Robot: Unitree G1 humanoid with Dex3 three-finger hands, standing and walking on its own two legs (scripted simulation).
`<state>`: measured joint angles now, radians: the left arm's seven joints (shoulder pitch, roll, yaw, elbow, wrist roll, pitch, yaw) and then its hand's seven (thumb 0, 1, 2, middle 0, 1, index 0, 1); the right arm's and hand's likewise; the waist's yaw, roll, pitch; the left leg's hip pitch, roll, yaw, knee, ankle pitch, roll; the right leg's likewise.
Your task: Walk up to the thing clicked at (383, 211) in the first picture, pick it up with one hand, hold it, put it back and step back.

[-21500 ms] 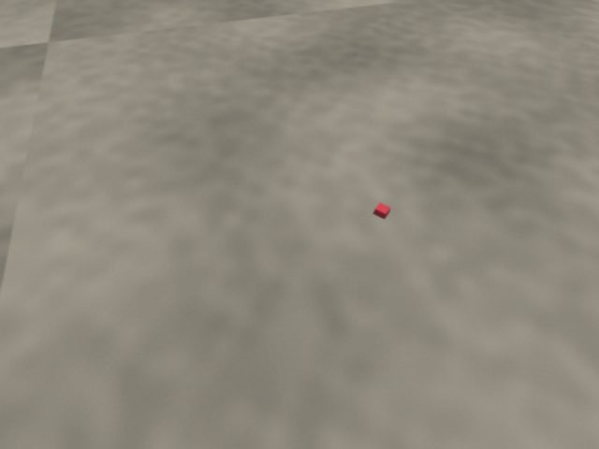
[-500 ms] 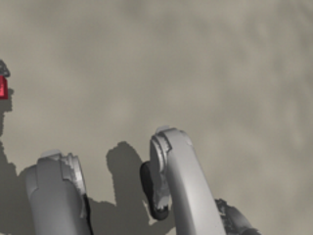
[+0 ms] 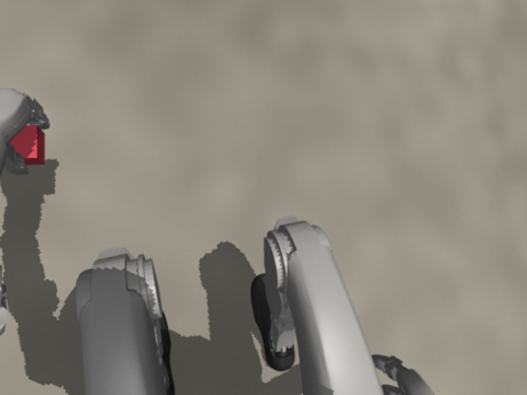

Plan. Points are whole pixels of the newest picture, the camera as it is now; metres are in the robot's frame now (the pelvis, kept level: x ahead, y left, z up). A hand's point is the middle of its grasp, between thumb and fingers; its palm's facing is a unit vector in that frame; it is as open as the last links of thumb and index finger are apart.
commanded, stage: lift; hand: left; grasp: from above
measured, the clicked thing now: (19, 145) +0.49 +0.30 -0.17
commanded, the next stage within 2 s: hold in 1.46 s
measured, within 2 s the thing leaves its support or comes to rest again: neither
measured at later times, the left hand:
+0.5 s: hand out of the picture +0.41 +0.30 +0.04, palm faces -0.43 -0.05 -0.90, open 7.9 cm
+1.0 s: hand out of the picture +0.34 +0.27 +0.23, palm faces -0.46 -0.08 -0.89, open 7.8 cm
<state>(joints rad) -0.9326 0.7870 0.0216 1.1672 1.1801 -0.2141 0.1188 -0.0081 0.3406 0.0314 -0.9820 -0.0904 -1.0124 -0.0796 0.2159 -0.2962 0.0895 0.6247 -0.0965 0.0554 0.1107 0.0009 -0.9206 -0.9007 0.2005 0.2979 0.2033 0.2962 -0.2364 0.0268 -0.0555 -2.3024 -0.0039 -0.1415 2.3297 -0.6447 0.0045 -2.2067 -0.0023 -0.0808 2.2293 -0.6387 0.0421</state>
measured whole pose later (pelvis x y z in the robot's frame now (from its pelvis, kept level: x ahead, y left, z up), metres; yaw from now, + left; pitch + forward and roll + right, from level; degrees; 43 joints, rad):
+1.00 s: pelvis +0.02 +0.00 +0.30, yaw +6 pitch +18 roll -3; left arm -0.34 0.52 -0.13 0.73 1.00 -0.13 0.03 -0.01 0.36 0.05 -0.94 -0.14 -0.98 -0.12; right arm 0.23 -0.25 -0.01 0.70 0.04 0.00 -0.06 0.01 -0.91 -0.90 0.20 0.30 0.20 0.30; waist -0.08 0.05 -0.16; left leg -1.14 0.04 -0.04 1.31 -0.49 -0.01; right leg -1.10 0.01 -0.02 1.26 -0.47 0.02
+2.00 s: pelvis +0.08 +0.00 +0.40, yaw +6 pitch +6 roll +0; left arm -0.25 0.45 -0.20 0.66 1.01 -0.12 -0.03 -0.01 0.33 0.14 -0.92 -0.19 -0.96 -0.16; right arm 0.22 -0.25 -0.04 0.69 0.05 0.06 -0.06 0.01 -0.91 -0.89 0.20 0.30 0.20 0.30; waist -0.02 0.04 -0.07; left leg -0.49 0.03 0.02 0.72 -0.35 0.00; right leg -0.48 -0.01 0.03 0.70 -0.33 0.02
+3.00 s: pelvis +0.07 -0.01 +0.41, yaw +5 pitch +1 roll +0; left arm -0.21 0.45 -0.21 0.55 0.97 -0.13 -0.09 -0.01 0.37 0.15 -0.86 -0.25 -0.90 -0.21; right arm 0.17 -0.25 -0.01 0.68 0.06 0.06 -0.09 0.01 -0.91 -0.90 0.20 0.30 0.20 0.30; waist 0.00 0.06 -0.01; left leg -0.32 0.03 0.04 0.55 -0.25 -0.01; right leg -0.33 -0.01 0.04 0.56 -0.24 0.01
